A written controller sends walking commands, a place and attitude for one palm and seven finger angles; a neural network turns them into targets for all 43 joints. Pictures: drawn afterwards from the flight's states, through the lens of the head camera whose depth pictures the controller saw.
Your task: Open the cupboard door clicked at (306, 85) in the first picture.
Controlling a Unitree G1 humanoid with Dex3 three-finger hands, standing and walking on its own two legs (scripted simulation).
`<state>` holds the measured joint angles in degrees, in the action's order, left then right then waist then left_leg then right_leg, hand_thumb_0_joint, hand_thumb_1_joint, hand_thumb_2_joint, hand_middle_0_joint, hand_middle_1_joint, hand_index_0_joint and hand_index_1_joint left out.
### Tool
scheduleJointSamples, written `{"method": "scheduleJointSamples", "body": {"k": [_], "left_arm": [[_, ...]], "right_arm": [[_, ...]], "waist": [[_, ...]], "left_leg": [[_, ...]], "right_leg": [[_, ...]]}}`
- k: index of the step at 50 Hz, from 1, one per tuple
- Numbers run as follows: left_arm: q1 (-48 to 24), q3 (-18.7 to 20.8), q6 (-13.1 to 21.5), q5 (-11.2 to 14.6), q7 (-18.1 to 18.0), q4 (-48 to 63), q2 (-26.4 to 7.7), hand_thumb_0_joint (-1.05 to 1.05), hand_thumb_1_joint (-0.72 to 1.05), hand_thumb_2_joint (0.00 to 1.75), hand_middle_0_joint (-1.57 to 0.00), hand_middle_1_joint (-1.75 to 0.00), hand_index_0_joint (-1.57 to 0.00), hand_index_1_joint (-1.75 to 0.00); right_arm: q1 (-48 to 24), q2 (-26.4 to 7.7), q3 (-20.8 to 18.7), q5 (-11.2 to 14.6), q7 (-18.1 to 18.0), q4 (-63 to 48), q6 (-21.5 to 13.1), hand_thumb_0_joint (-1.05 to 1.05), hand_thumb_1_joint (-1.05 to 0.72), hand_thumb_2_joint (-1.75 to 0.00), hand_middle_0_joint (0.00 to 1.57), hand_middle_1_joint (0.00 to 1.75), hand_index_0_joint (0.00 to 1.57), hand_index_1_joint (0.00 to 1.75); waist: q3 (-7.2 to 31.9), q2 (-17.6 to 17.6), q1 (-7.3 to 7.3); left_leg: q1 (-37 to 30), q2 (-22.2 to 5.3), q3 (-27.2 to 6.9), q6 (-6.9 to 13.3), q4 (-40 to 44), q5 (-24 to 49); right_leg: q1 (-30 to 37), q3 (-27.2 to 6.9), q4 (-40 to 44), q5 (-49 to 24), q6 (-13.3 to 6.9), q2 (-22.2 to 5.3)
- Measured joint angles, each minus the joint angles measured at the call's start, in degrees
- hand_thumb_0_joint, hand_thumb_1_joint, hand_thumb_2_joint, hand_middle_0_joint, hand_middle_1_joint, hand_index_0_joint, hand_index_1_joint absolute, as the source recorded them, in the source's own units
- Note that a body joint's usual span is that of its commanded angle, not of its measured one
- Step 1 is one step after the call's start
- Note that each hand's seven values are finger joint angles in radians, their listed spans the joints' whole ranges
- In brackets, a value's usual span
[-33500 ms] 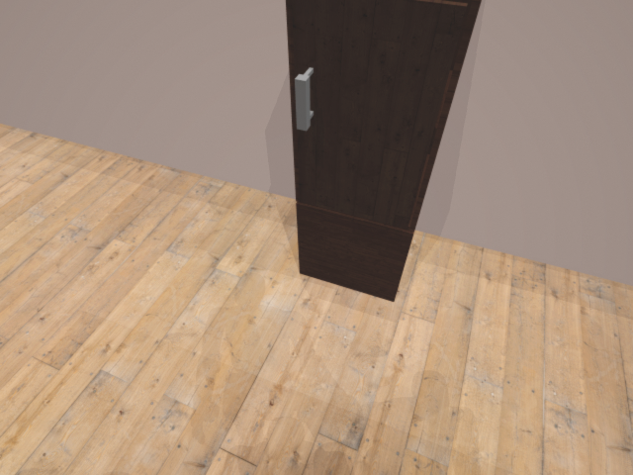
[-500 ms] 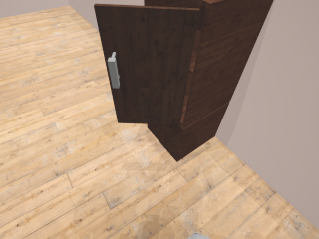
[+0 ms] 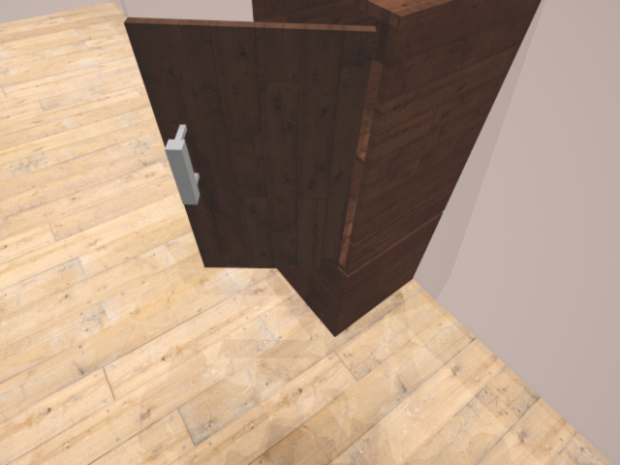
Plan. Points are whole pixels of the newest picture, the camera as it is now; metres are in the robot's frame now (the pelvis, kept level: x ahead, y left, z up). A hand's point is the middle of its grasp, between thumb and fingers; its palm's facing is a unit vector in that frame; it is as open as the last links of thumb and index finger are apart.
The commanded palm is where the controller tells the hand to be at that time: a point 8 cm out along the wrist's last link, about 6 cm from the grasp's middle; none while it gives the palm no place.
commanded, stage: come to a stop and stand still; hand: left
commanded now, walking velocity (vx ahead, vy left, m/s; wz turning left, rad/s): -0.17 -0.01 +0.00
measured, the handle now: (186, 165) +0.57 +0.26 +0.03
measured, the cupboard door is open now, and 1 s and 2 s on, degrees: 53 53 53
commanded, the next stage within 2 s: look again from close up in 0.82 s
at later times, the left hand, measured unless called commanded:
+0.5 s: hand out of the picture +0.01 +0.19 -0.18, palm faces +0.01 -0.98 -0.20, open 7.4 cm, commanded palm none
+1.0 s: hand out of the picture -0.02 +0.19 -0.16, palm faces -0.02 -0.98 -0.22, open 7.4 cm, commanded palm none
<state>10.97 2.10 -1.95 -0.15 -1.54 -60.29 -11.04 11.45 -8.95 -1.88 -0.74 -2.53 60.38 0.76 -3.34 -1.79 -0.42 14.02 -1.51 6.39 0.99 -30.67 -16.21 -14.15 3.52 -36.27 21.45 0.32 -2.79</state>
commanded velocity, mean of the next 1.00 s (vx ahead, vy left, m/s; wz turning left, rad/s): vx -0.01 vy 0.02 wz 0.00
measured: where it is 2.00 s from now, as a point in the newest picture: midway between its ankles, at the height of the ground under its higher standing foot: outside the picture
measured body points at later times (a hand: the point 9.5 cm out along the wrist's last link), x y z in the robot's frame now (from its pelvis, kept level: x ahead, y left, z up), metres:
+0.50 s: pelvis -0.02 +0.01 +0.00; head +0.00 +0.02 +0.45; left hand +0.01 +0.24 -0.16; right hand +0.06 -0.23 -0.14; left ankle -0.02 +0.10 -0.73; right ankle -0.03 -0.12 -0.73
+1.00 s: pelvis -0.03 +0.01 +0.00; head -0.01 +0.00 +0.45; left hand -0.01 +0.24 -0.15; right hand -0.03 -0.21 -0.16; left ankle -0.02 +0.10 -0.73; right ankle -0.03 -0.12 -0.73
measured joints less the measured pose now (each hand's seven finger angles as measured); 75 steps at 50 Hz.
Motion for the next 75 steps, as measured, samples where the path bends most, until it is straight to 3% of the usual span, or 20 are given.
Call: {"method": "scheduleJointSamples", "body": {"k": [2, 4, 6, 11, 15, 17, 20, 26, 37, 57, 75], "left_arm": [[0.16, 0.21, -0.36, -0.1, 0.12, 0.4, -0.38, 0.0, 0.92, 0.9, -0.2, -0.3, -0.2, -0.3], [0.62, 0.42, -0.29, -0.31, 0.23, 1.04, -0.86, 0.0, 0.92, 0.9, -0.2, -0.3, -0.2, -0.3], [1.22, 0.46, 0.11, -0.7, 0.14, 1.32, -0.98, 0.0, 0.92, 0.9, -0.2, -0.3, -0.2, -0.3], [1.64, -0.16, 1.21, -1.03, -0.15, 0.69, -0.05, 0.01, 0.91, 0.9, -0.2, -0.3, -0.2, -0.3], [1.99, -0.61, 1.67, -0.76, 0.02, -0.13, 0.37, 0.01, 0.91, 0.9, -0.2, -0.3, -0.2, -0.3], [1.95, -0.88, 1.58, -0.39, 0.17, -0.7, 0.67, 0.01, 0.91, 0.9, -0.2, -0.3, -0.2, -0.3], [2.14, -1.53, 1.88, -0.52, -0.8, -0.38, 1.07, 0.01, 0.91, 0.9, -0.2, -0.3, -0.2, -0.3], [3.27, -2.53, 1.71, -0.76, -0.53, 1.58, 1.16, 0.01, 0.91, 0.9, -0.2, -0.3, -0.2, -0.3], [3.38, -2.4, 1.41, -0.84, 0.16, 1.2, -0.17, 0.01, 0.91, 0.9, -0.2, -0.3, -0.2, -0.3], [5.5, -3.26, 2.24, -0.7, 0.18, -3.58, 3.42, 0.01, 0.91, 0.9, -0.2, -0.3, -0.2, -0.3], [4.9, -2.74, 3.02, -0.53, 0.0, -4.07, 2.65, 0.01, 0.92, 0.9, -0.2, -0.3, -0.2, -0.3]], "right_arm": [[-1.43, -0.66, -0.34, -0.13, 0.06, -1.15, 0.23, 0.01, -0.93, -0.9, 0.2, 0.3, 0.2, 0.3], [-2.44, -1.38, -0.67, -0.07, 0.2, -2.1, 0.67, 0.0, -0.93, -0.9, 0.2, 0.3, 0.2, 0.3], [-3.27, -2.33, -1.16, 0.23, 0.48, -2.7, 1.37, 0.0, -0.92, -0.9, 0.2, 0.3, 0.2, 0.3], [-4.73, -4.06, -1.65, 0.59, 0.76, -2.53, 2.81, 0.0, -0.92, -0.9, 0.2, 0.29, 0.2, 0.29], [-4.83, -3.71, -0.92, 0.77, 0.97, -2.11, 2.04, 0.0, -0.91, -0.9, 0.2, 0.29, 0.2, 0.29], [-4.2, -3.61, -0.54, 0.61, 1.02, -1.78, 1.18, 0.0, -0.91, -0.9, 0.2, 0.29, 0.2, 0.29], [-3.2, -2.84, 0.0, 0.59, 1.46, -2.03, 1.11, 0.0, -0.91, -0.9, 0.2, 0.29, 0.2, 0.29], [0.53, -1.48, 1.17, 0.05, 1.72, -5.94, -0.5, 0.0, -0.91, -0.9, 0.2, 0.29, 0.2, 0.29], [4.25, -1.86, 1.84, -0.18, 1.55, -3.15, -1.08, 0.0, -0.93, -0.9, 0.2, 0.3, 0.2, 0.3], [4.47, -0.29, 2.41, 0.23, 1.22, 2.49, -1.87, 0.0, -0.91, -0.9, 0.2, 0.29, 0.2, 0.29], [3.05, -0.01, 2.18, 0.23, 0.68, 3.9, -1.97, 0.0, -0.92, -0.9, 0.2, 0.29, 0.2, 0.29]], "waist": [[-0.66, 0.45, -0.16], [-0.92, 0.79, -0.35], [-0.68, 1.68, -0.44], [-0.8, 2.25, -0.75], [-0.77, 0.95, -0.88], [-0.41, 1.41, -0.65], [-0.19, 1.2, -1.16], [0.29, 1.8, -0.05], [1.73, 2.98, 0.3], [1.16, 2.3, 0.12], [1.27, 1.73, -0.01]], "left_leg": [[-0.08, -0.19, -0.15, -0.19, 0.22, 0.29], [0.43, -0.38, -0.44, -0.76, -0.7, -0.05], [1.66, -1.0, -1.03, -1.37, -2.68, -0.84], [4.44, 1.08, -4.94, -2.09, -14.29, -11.58], [0.05, 1.81, -4.05, -2.66, -4.3, -5.72], [-2.5, 1.08, -4.15, -1.19, 1.77, 0.87], [-1.49, 0.68, -3.66, 0.03, -0.27, -1.18], [-0.14, 1.81, -1.95, 1.45, -2.6, -2.34], [-1.26, 3.32, -0.25, 2.6, 1.72, 0.58], [-2.92, 1.87, -0.49, 0.59, 4.29, 1.4], [-4.38, -0.2, -1.56, -1.65, 4.69, 0.45]], "right_leg": [[-0.48, -0.4, -1.35, 1.64, -0.25, 0.54], [0.45, -0.62, 1.44, -3.34, -0.59, 0.9], [0.97, -0.21, 2.55, -1.98, -1.26, 1.53], [2.23, 0.57, 5.13, -2.46, -2.08, 1.59], [2.94, 0.13, 6.71, -3.66, -1.54, 1.13], [2.67, 0.6, 5.89, -3.24, -1.03, 1.72], [2.67, 0.17, 6.65, -4.21, 0.08, 2.06], [0.46, -1.55, 3.48, -3.38, 0.47, 0.82], [0.03, -3.28, 5.4, -5.58, 1.4, -0.48], [0.95, -3.01, 6.68, -5.62, -0.1, 1.08], [2.78, -1.89, 7.59, -4.55, -2.16, 3.16]]}}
